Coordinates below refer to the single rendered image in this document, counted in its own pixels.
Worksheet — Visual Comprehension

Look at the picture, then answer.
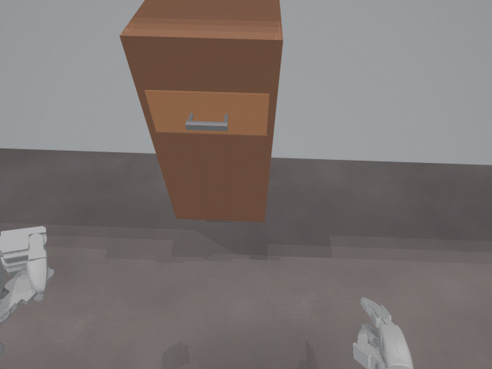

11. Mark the drawer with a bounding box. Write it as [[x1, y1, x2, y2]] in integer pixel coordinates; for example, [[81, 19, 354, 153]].
[[145, 90, 270, 135]]

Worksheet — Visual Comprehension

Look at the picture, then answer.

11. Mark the robot right hand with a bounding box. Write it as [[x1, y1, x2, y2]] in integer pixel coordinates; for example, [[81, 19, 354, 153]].
[[353, 297, 414, 369]]

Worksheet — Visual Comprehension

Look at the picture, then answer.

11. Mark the robot left hand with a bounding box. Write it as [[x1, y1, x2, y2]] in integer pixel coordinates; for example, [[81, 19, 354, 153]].
[[0, 226, 54, 325]]

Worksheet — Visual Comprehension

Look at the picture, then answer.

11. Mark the cabinet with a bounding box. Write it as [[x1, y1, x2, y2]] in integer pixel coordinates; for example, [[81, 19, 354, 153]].
[[119, 0, 283, 222]]

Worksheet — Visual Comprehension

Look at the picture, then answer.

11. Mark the handle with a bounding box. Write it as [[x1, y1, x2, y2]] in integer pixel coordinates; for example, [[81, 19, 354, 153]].
[[185, 113, 228, 131]]

